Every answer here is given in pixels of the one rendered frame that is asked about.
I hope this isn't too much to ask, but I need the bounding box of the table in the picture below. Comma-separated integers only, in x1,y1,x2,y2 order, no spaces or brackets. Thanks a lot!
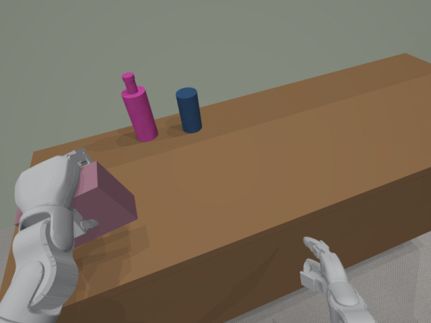
0,53,431,323

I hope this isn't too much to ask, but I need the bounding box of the robot left forearm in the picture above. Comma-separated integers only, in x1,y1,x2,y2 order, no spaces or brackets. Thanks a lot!
0,206,79,323

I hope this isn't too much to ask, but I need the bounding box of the robot right forearm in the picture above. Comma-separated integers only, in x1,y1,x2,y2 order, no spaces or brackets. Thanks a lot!
327,281,378,323

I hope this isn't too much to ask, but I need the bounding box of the robot right hand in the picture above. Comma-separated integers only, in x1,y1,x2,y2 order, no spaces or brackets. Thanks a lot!
300,237,350,295

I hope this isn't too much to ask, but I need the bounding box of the robot left hand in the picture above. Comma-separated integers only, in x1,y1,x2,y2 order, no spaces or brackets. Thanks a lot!
15,148,99,239

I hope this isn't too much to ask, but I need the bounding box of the sponge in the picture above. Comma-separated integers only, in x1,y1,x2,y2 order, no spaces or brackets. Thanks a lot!
14,161,138,248

